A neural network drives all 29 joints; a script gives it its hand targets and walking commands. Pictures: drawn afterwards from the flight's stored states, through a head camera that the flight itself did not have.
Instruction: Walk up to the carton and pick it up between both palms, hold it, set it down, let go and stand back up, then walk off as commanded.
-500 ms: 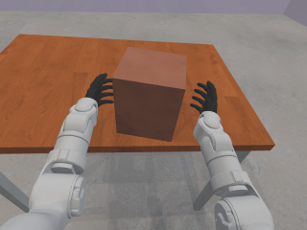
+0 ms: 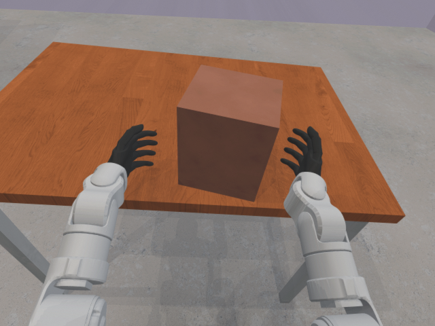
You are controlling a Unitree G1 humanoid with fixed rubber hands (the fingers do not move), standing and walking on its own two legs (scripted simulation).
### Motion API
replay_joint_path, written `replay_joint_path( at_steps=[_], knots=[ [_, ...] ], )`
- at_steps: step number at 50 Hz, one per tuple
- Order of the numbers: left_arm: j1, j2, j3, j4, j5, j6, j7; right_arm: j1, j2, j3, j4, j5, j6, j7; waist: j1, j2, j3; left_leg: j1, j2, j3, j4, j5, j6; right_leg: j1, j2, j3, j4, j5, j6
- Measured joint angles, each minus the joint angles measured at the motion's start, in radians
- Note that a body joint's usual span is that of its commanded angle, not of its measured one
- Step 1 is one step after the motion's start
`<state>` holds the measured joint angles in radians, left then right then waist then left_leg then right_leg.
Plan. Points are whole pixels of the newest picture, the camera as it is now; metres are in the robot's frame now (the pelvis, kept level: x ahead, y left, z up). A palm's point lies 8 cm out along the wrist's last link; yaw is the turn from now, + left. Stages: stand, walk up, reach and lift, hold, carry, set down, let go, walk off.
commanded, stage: set down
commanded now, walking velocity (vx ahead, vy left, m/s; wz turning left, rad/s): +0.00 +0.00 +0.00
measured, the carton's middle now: (228, 134) +0.47 -0.02 +0.11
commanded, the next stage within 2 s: none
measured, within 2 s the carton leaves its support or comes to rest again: neither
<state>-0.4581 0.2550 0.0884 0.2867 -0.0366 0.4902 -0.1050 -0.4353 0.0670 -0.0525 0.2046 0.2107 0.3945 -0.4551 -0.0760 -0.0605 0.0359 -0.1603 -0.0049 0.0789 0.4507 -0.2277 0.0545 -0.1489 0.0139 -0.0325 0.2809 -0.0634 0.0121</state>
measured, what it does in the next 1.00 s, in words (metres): stands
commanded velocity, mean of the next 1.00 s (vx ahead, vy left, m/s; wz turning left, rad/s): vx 0.00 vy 0.00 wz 0.00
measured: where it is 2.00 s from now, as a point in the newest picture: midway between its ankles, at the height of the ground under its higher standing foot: outside the picture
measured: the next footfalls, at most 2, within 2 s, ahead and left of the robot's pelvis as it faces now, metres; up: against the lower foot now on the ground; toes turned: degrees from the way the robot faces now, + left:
none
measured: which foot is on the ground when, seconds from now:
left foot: down 0.00-1.00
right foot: down 0.00-1.00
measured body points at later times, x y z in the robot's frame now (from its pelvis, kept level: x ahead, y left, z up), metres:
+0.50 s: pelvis +0.00 +0.00 +0.00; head +0.00 +0.04 +0.45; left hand +0.30 +0.21 +0.10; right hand +0.27 -0.16 +0.13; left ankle +0.02 +0.07 -0.74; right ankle +0.06 -0.13 -0.74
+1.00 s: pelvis +0.01 -0.01 +0.00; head +0.00 +0.02 +0.45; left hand +0.23 +0.22 +0.08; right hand +0.22 -0.16 +0.10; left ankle +0.02 +0.07 -0.74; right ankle +0.06 -0.13 -0.74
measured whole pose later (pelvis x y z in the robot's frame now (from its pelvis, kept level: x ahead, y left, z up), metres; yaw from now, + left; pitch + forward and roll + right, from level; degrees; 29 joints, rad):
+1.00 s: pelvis +0.01 -0.01 +0.00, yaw +0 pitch -6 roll -2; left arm 0.25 0.42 0.09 -0.41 -0.22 0.59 -0.20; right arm 0.32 0.07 0.08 -0.58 0.24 0.62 -0.47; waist 0.02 -0.01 0.08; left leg -0.10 0.01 0.08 0.45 -0.25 0.05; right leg -0.09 0.03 -0.03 0.28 -0.08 0.01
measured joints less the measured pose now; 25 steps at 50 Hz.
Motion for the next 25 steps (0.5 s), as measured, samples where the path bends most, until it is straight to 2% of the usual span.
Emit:
replay_joint_path(
  at_steps=[5, 10, 15, 18, 25],
  knots=[
    [0.092, 0.011, 0.0, -0.165, -0.015, 0.067, -0.013, 0.096, 0.0, 0.024, -0.159, 0.017, 0.032, -0.016, 0.016, -0.002, 0.001, 0.001, 0.0, 0.0, 0.0, -0.003, 0.0, 0.001, 0.0, 0.0, 0.0, -0.003, 0.001],
    [0.179, 0.019, 0.0, -0.297, -0.034, 0.128, -0.024, 0.185, 0.0, 0.031, -0.252, 0.03, 0.072, -0.022, 0.029, -0.003, 0.001, 0.004, 0.0, 0.0, 0.0, -0.005, 0.0, 0.004, 0.0, 0.0, 0.0, -0.005, 0.001],
    [0.256, 0.026, 0.0, -0.41, -0.061, 0.162, -0.027, 0.285, 0.0, 0.048, -0.382, 0.041, 0.105, -0.025, 0.04, -0.002, 0.007, 0.008, 0.0, 0.0, 0.0, -0.007, 0.0, 0.008, 0.0, 0.0, 0.0, -0.006, 0.001],
    [0.282, 0.04, 0.0, -0.417, -0.061, 0.174, -0.038, 0.328, 0.0, 0.049, -0.421, 0.037, 0.128, -0.026, 0.045, 0.002, 0.01, 0.01, 0.0, 0.0, 0.0, -0.007, 0.0, 0.01, 0.0, 0.0, 0.0, -0.007, 0.001],
    [0.405, 0.067, 0.0, -0.565, -0.09, 0.191, -0.052, 0.459, 0.0, 0.081, -0.588, 0.04, 0.148, -0.026, 0.057, 0.012, 0.032, 0.022, 0.0, 0.0, 0.0, -0.008, 0.0, 0.022, 0.0, 0.0, 0.0, -0.008, 0.001]
  ],
)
